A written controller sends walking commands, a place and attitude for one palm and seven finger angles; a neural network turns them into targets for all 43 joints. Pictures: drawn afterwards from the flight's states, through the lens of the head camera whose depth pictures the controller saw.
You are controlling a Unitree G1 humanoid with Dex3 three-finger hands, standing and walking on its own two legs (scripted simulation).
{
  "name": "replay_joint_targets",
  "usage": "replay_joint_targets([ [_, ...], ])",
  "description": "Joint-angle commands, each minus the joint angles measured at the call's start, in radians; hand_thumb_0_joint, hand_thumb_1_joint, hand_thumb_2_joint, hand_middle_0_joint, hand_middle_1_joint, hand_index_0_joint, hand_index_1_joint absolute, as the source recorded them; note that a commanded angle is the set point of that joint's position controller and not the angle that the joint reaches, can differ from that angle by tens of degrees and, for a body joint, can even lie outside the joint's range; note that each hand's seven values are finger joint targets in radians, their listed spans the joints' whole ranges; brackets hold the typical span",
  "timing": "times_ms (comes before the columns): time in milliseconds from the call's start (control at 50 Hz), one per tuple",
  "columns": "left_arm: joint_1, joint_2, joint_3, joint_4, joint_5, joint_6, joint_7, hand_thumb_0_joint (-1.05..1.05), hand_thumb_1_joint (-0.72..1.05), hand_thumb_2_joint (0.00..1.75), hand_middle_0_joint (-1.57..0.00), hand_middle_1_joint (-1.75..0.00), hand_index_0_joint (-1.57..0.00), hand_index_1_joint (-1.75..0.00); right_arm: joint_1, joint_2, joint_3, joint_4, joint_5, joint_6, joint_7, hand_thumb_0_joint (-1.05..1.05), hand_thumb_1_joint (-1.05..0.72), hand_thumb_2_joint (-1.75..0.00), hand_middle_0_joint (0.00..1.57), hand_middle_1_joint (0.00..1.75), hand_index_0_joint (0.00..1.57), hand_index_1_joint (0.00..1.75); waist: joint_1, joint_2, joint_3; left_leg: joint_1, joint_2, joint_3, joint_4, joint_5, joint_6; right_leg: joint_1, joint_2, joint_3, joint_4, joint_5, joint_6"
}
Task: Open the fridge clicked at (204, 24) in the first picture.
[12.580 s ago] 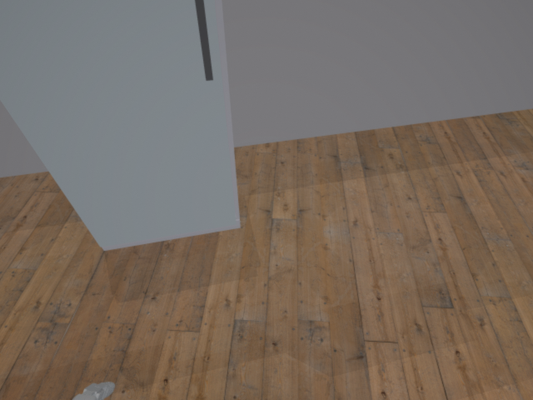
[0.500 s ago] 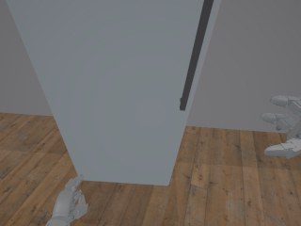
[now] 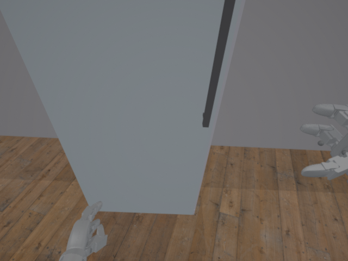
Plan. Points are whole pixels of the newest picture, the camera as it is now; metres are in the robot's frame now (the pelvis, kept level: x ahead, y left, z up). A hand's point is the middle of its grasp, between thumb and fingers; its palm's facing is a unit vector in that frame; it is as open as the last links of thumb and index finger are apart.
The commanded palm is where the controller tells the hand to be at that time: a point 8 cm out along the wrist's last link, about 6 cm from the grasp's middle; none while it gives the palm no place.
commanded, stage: move the hooked fingers beside the handle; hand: right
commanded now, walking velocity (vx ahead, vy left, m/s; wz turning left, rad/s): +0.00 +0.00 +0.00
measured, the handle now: (217, 53) +0.54 -0.11 +0.27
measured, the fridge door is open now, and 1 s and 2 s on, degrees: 0 0 0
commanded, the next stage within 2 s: none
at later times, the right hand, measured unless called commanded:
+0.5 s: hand (285, 124) +0.34 -0.24 +0.19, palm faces +0.15 +0.99 -0.01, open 13.9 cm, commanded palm +0.32 -0.28 +0.20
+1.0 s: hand (257, 102) +0.42 -0.20 +0.20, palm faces +0.11 +0.99 +0.00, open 14.0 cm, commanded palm +0.39 -0.25 +0.20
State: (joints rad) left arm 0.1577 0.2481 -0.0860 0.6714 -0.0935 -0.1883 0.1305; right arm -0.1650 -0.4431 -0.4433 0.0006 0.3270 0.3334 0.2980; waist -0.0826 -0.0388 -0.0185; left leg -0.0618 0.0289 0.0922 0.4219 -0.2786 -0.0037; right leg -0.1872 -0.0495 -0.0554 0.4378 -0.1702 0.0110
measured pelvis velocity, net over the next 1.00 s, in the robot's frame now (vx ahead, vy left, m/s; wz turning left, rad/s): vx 0.02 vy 0.01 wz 0.03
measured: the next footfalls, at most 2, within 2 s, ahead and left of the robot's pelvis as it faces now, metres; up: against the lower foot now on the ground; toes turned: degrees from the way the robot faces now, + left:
none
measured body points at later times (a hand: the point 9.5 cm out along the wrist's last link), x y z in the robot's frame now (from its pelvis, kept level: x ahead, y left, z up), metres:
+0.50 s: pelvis +0.01 +0.01 +0.00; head -0.03 +0.02 +0.45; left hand +0.17 +0.26 -0.08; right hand +0.33 -0.29 +0.20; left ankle -0.03 +0.12 -0.74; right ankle +0.05 -0.13 -0.74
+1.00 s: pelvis +0.02 +0.01 +0.00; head +0.01 +0.01 +0.45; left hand +0.15 +0.26 -0.10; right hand +0.41 -0.26 +0.20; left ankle -0.03 +0.12 -0.74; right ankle +0.05 -0.13 -0.74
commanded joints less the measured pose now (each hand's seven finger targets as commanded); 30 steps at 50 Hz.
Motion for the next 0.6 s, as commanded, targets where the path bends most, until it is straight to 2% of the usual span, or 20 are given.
replay_joint_targets([
  [0, -0.158, 0.133, 0.056, -0.149, -0.008, -0.059, 0.017, 0.0, 0.9, 0.9, -0.2, -0.3, -0.2, -0.3, -0.431, -0.206, 0.002, -0.151, 0.002, -0.065, -0.011, 0.0, 0.5, -0.3, 0.3, 1.2, 0.3, 1.2, 0.045, -0.036, -0.097, -0.166, -0.048, -0.038, -0.094, 0.095, 0.008, 0.164, 0.037, 0.048, -0.048, 0.034, -0.026],
  [20, -0.163, 0.133, 0.054, -0.151, -0.009, -0.06, 0.019, 0.0, 0.9, 0.9, -0.2, -0.3, -0.2, -0.3, -0.447, -0.207, 0.016, -0.145, -0.009, -0.056, -0.014, 0.0, 0.5, -0.3, 0.3, 1.2, 0.3, 1.2, 0.044, -0.066, -0.102, -0.172, -0.045, -0.04, -0.098, 0.079, 0.007, 0.162, 0.04, 0.049, -0.055, 0.021, -0.027],
  [80, -0.162, 0.13, 0.051, -0.146, -0.008, -0.058, 0.028, 0.0, 0.9, 0.9, -0.2, -0.3, -0.2, -0.3, -0.542, -0.178, 0.073, -0.125, -0.03, -0.052, -0.032, 0.0, 0.5, -0.3, 0.3, 1.2, 0.3, 1.2, 0.057, -0.065, -0.1, -0.187, -0.046, -0.037, -0.101, 0.035, 0.009, 0.164, 0.044, 0.059, -0.064, -0.025, -0.027],
  [100, -0.157, 0.137, 0.055, -0.135, -0.005, -0.057, 0.027, 0.0, 0.9, 0.9, -0.2, -0.3, -0.2, -0.3, -0.555, -0.199, 0.059, -0.117, -0.035, -0.061, -0.041, 0.0, 0.5, -0.3, 0.3, 1.2, 0.3, 1.2, 0.059, -0.026, -0.117, -0.174, -0.044, -0.038, -0.104, 0.038, 0.009, 0.166, 0.037, 0.059, -0.06, -0.019, -0.028],
  [120, -0.165, 0.134, 0.057, -0.146, -0.002, -0.058, 0.027, 0.0, 0.9, 0.9, -0.2, -0.3, -0.2, -0.3, -0.569, -0.209, 0.047, -0.146, -0.039, -0.068, -0.048, 0.0, 0.5, -0.3, 0.3, 1.2, 0.3, 1.2, 0.047, -0.049, -0.162, -0.158, -0.042, -0.041, -0.101, 0.047, 0.011, 0.179, 0.041, 0.06, -0.061, -0.004, -0.029],
  [140, -0.167, 0.13, 0.054, -0.142, -0.001, -0.058, 0.029, 0.0, 0.9, 0.9, -0.2, -0.3, -0.2, -0.3, -0.587, -0.198, 0.052, -0.131, -0.037, -0.073, -0.054, 0.0, 0.5, -0.3, 0.3, 1.2, 0.3, 1.2, 0.05, -0.03, -0.167, -0.156, -0.042, -0.04, -0.098, 0.059, 0.011, 0.186, 0.042, 0.059, -0.058, 0.01, -0.031],
  [180, -0.158, 0.133, 0.057, -0.138, 0.006, -0.057, 0.025, 0.0, 0.9, 0.9, -0.2, -0.3, -0.2, -0.3, -0.587, -0.223, 0.01, -0.117, -0.036, -0.085, -0.07, 0.0, 0.5, -0.3, 0.3, 1.2, 0.3, 1.2, 0.036, -0.019, -0.218, -0.125, -0.043, -0.036, -0.085, 0.105, 0.013, 0.195, 0.042, 0.058, -0.052, 0.057, -0.029],
  [200, -0.15, 0.142, 0.061, -0.127, 0.01, -0.052, 0.022, 0.0, 0.9, 0.9, -0.2, -0.3, -0.2, -0.3, -0.56, -0.28, -0.046, -0.084, -0.038, -0.088, -0.08, 0.0, 0.5, -0.3, 0.3, 1.2, 0.3, 1.2, 0.026, 0.018, -0.234, -0.103, -0.042, -0.038, -0.085, 0.128, 0.013, 0.185, 0.038, 0.053, -0.045, 0.08, -0.031],
  [260, -0.15, 0.13, 0.061, -0.13, 0.007, -0.039, 0.014, 0.0, 0.9, 0.9, -0.2, -0.3, -0.2, -0.3, -0.54, -0.242, -0.03, -0.017, -0.046, -0.072, -0.087, 0.0, 0.5, -0.3, 0.3, 1.2, 0.3, 1.2, 0.023, 0.004, -0.216, -0.097, -0.038, -0.038, -0.079, 0.161, 0.009, 0.161, 0.041, 0.035, -0.05, 0.094, -0.03],
  [300, -0.141, 0.136, 0.066, -0.134, 0.006, -0.03, 0.005, 0.0, 0.9, 0.9, -0.2, -0.3, -0.2, -0.3, -0.491, -0.251, -0.042, 0.008, -0.056, -0.058, -0.093, 0.0, 0.5, -0.3, 0.3, 1.2, 0.3, 1.2, 0.012, -0.015, -0.209, -0.081, -0.036, -0.042, -0.073, 0.202, 0.011, 0.145, 0.037, 0.026, -0.043, 0.122, -0.029],
  [320, -0.145, 0.131, 0.064, -0.143, 0.003, -0.026, 0.002, 0.0, 0.9, 0.9, -0.2, -0.3, -0.2, -0.3, -0.484, -0.225, -0.016, -0.001, -0.059, -0.051, -0.091, 0.0, 0.5, -0.3, 0.3, 1.2, 0.3, 1.2, 0.015, -0.032, -0.198, -0.086, -0.034, -0.043, -0.07, 0.223, 0.011, 0.147, 0.037, 0.023, -0.046, 0.134, -0.029],
  [360, -0.137, 0.135, 0.069, -0.146, -0.003, -0.017, 0.002, 0.0, 0.9, 0.9, -0.2, -0.3, -0.2, -0.3, -0.48, -0.221, -0.008, 0.006, -0.061, -0.038, -0.088, 0.0, 0.5, -0.3, 0.3, 1.2, 0.3, 1.2, 0.026, -0.02, -0.178, -0.1, -0.038, -0.042, -0.071, 0.228, 0.006, 0.142, 0.038, 0.017, -0.041, 0.129, -0.03],
  [380, -0.134, 0.136, 0.069, -0.148, -0.003, -0.017, 0.001, 0.0, 0.9, 0.9, -0.2, -0.3, -0.2, -0.3, -0.516, -0.202, 0.015, -0.009, -0.058, -0.04, -0.083, 0.0, 0.5, -0.3, 0.3, 1.2, 0.3, 1.2, 0.036, 0.002, -0.167, -0.111, -0.039, -0.043, -0.071, 0.235, 0.004, 0.144, 0.038, 0.019, -0.038, 0.129, -0.031],
  [420, -0.128, 0.143, 0.074, -0.143, -0.006, -0.018, 0.004, 0.0, 0.9, 0.9, -0.2, -0.3, -0.2, -0.3, -0.538, -0.221, 0.003, 0.002, -0.05, -0.049, -0.078, 0.0, 0.5, -0.3, 0.3, 1.2, 0.3, 1.2, 0.044, 0.047, -0.148, -0.125, -0.038, -0.05, -0.075, 0.231, -0.002, 0.132, 0.035, 0.021, -0.03, 0.116, -0.036],
  [460, -0.115, 0.145, 0.08, -0.135, -0.004, -0.016, 0.01, 0.0, 0.9, 0.9, -0.2, -0.3, -0.2, -0.3, -0.619, -0.235, 0.003, -0.011, -0.052, -0.069, -0.079, 0.0, 0.5, -0.3, 0.3, 1.2, 0.3, 1.2, 0.059, 0.024, -0.17, -0.137, -0.042, -0.05, -0.073, 0.216, 0.0, 0.153, 0.036, 0.023, -0.027, 0.116, -0.036],
  [480, -0.112, 0.144, 0.082, -0.134, -0.001, -0.019, 0.01, 0.0, 0.9, 0.9, -0.2, -0.3, -0.2, -0.3, -0.651, -0.232, 0.008, -0.032, -0.054, -0.084, -0.081, 0.0, 0.5, -0.3, 0.3, 1.2, 0.3, 1.2, 0.06, -0.005, -0.19, -0.136, -0.042, -0.052, -0.07, 0.226, 0.003, 0.169, 0.038, 0.024, -0.023, 0.128, -0.036],
  [500, -0.112, 0.144, 0.082, -0.132, 0.0, -0.023, 0.01, 0.0, 0.9, 0.9, -0.2, -0.3, -0.2, -0.3, -0.663, -0.228, 0.018, -0.052, -0.054, -0.099, -0.084, 0.0, 0.5, -0.3, 0.3, 1.2, 0.3, 1.2, 0.064, -0.005, -0.196, -0.137, -0.041, -0.057, -0.069, 0.235, 0.002, 0.179, 0.035, 0.021, -0.013, 0.137, -0.037],
  [520, -0.107, 0.144, 0.085, -0.125, 0.003, -0.024, 0.011, 0.0, 0.9, 0.9, -0.2, -0.3, -0.2, -0.3, -0.688, -0.243, 0.008, -0.048, -0.058, -0.11, -0.089, 0.0, 0.5, -0.3, 0.3, 1.2, 0.3, 1.2, 0.065, -0.034, -0.219, -0.13, -0.038, -0.062, -0.067, 0.241, 0.002, 0.183, 0.038, 0.023, -0.013, 0.139, -0.037],
  [560, -0.088, 0.145, 0.087, -0.111, 0.004, -0.021, 0.013, 0.0, 0.9, 0.9, -0.2, -0.3, -0.2, -0.3, -0.707, -0.235, 0.016, -0.007, -0.064, -0.124, -0.093, 0.0, 0.5, -0.3, 0.3, 1.2, 0.3, 1.2, 0.074, -0.042, -0.222, -0.135, -0.041, -0.056, -0.062, 0.246, 0.004, 0.183, 0.039, 0.023, -0.011, 0.141, -0.034],
  [580, -0.087, 0.142, 0.086, -0.11, 0.001, -0.02, 0.014, 0.0, 0.9, 0.9, -0.2, -0.3, -0.2, -0.3, -0.72, -0.214, 0.042, 0.004, -0.067, -0.127, -0.093, 0.0, 0.5, -0.3, 0.3, 1.2, 0.3, 1.2, 0.078, -0.051, -0.215, -0.143, -0.042, -0.056, -0.064, 0.228, 0.005, 0.182, 0.041, 0.021, -0.011, 0.128, -0.033],
])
